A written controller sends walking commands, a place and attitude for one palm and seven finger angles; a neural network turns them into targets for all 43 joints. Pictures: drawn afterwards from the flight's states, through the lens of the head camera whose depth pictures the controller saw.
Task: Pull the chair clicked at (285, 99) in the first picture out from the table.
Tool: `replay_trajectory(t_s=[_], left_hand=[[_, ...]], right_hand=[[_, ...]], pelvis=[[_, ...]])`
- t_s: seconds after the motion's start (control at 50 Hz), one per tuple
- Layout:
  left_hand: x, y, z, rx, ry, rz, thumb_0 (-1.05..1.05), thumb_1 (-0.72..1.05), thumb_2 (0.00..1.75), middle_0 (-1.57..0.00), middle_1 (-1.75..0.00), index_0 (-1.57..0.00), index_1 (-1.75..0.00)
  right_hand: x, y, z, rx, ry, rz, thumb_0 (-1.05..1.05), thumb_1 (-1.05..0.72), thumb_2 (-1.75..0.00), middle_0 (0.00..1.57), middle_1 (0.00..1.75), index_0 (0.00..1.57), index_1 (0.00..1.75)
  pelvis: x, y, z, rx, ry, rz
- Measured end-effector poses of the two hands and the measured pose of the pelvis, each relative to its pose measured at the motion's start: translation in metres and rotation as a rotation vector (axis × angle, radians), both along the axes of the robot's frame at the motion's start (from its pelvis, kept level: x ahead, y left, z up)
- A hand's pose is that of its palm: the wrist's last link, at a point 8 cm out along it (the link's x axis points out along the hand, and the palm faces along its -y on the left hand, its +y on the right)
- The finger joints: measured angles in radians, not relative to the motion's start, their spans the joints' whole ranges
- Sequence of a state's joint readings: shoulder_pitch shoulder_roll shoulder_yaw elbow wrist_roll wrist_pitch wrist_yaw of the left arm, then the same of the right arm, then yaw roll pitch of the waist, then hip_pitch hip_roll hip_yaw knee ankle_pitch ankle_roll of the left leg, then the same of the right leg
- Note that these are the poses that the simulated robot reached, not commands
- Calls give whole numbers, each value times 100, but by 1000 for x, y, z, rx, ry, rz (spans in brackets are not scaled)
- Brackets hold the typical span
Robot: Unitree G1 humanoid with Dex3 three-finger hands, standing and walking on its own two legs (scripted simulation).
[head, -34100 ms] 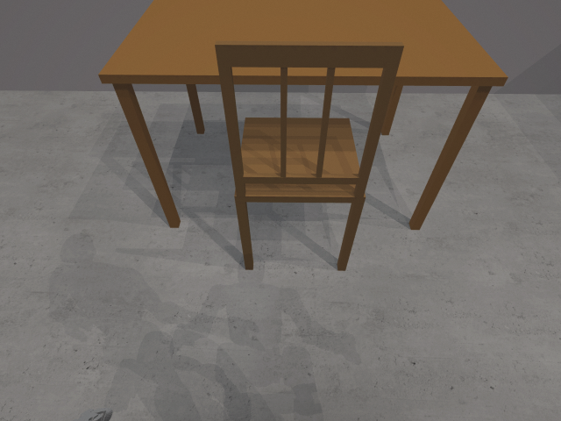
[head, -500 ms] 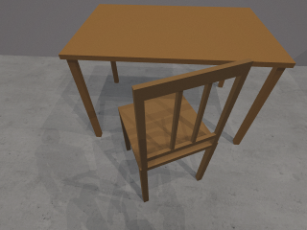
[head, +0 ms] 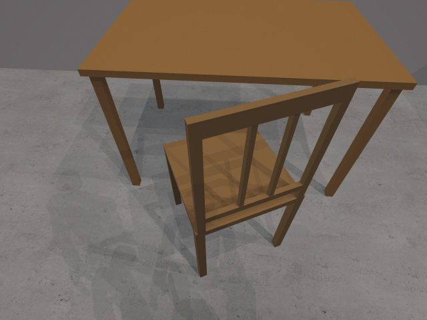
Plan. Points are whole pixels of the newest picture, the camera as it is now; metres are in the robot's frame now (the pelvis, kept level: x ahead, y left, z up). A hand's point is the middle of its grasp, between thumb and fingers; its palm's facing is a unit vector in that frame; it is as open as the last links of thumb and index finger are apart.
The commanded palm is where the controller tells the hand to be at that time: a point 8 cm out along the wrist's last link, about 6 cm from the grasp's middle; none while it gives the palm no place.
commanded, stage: look to check the result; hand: left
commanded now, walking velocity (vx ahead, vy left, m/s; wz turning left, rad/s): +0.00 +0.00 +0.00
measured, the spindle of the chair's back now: (245, 171) +0.49 -0.06 -0.07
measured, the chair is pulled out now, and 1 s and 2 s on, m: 0.20 0.20 0.20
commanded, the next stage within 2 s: walk to a spot facing it in 0.42 s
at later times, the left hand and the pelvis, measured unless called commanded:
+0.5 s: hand out of the picture +0.00 +0.17 -0.18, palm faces +0.05 -0.98 -0.20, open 7.3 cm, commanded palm none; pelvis +0.01 +0.00 +0.00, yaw +0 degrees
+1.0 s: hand out of the picture +0.07 +0.16 -0.17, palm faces -0.02 -0.97 -0.24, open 7.3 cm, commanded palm none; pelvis +0.01 -0.02 -0.01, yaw -3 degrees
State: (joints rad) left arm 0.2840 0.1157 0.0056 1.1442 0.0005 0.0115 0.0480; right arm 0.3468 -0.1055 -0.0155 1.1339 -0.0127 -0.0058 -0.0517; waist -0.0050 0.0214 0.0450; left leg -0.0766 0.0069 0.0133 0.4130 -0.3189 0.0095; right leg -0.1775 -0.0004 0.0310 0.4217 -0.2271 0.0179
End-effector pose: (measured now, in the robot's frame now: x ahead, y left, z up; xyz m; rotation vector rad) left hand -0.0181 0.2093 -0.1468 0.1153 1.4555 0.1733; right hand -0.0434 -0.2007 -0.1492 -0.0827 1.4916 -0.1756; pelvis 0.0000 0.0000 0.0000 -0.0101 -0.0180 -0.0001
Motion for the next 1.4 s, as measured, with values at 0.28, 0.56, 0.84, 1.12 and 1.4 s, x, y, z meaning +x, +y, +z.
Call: replay_trajectory(t_s=[0.28,0.56,0.84,1.12,1.4], left_hand=[[12,5,1,16,-12,0,1,92,90,-20,-30,-20,-30],[14,4,1,15,-13,2,1,92,90,-20,-30,-20,-30],[45,8,-4,40,-21,-82,1,91,90,-20,-30,-20,-30],[92,-9,7,40,-187,-87,0,92,90,-20,-30,-20,-30],[46,9,2,57,-142,-92,0,92,90,-20,-30,-21,-30]], right_hand=[[13,3,-2,2,-17,-3,0,-91,-90,20,30,20,30],[17,-1,-2,-6,-22,0,0,-91,-90,20,30,20,30],[12,-27,-14,-42,-58,-94,0,-91,-90,20,30,21,30],[29,-40,-2,-42,-61,-40,0,-91,-90,20,30,20,30],[21,-23,-3,-20,-97,-24,1,-92,-90,20,30,20,30]], pelvis=[[7,2,-1,0,-1,-2],[10,1,-1,0,-4,-1],[5,-10,-13,16,5,-109],[14,-21,-2,1,14,-42],[-7,-9,-5,-11,11,-32]])
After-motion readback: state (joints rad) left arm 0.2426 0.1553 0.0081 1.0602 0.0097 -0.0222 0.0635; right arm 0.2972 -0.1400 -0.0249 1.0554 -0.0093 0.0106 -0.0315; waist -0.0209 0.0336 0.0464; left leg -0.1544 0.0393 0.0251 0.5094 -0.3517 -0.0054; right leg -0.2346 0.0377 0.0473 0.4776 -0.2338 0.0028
